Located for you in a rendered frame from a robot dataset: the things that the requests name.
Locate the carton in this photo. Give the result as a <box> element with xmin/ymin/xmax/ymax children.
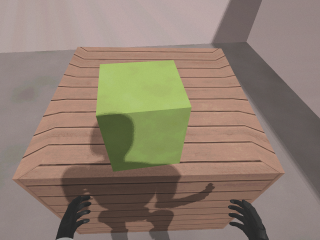
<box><xmin>96</xmin><ymin>60</ymin><xmax>192</xmax><ymax>172</ymax></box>

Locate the robot left hand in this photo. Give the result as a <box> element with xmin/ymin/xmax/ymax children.
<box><xmin>55</xmin><ymin>195</ymin><xmax>92</xmax><ymax>240</ymax></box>

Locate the pedestal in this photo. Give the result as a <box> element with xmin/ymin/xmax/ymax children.
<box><xmin>12</xmin><ymin>47</ymin><xmax>285</xmax><ymax>234</ymax></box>

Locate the robot right hand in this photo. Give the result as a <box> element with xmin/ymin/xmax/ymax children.
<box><xmin>228</xmin><ymin>199</ymin><xmax>269</xmax><ymax>240</ymax></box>

